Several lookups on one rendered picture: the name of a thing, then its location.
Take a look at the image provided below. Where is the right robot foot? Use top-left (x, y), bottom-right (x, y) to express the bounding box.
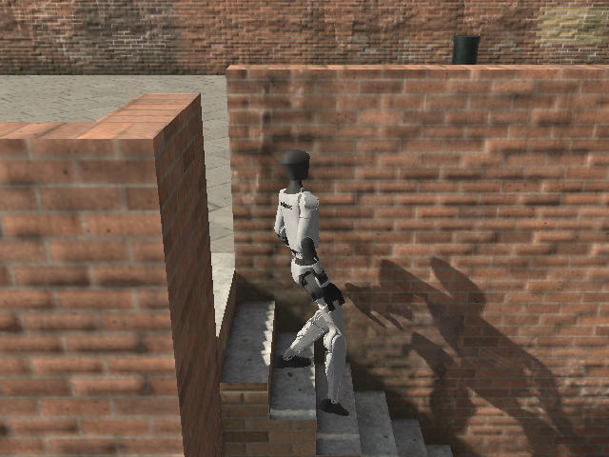
top-left (318, 399), bottom-right (349, 416)

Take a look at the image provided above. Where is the robot left upper arm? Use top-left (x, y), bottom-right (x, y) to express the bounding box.
top-left (274, 189), bottom-right (286, 237)

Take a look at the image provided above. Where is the left robot forearm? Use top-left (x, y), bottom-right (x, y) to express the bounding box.
top-left (277, 234), bottom-right (297, 258)

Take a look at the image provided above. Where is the right robot forearm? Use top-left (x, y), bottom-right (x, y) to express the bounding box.
top-left (302, 237), bottom-right (330, 288)

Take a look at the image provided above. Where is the robot right upper arm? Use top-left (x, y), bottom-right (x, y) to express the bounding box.
top-left (296, 192), bottom-right (319, 249)

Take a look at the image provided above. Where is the left robot shin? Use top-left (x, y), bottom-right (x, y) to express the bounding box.
top-left (283, 316), bottom-right (329, 361)

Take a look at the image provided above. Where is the robot right hand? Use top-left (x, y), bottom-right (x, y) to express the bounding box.
top-left (322, 283), bottom-right (345, 311)

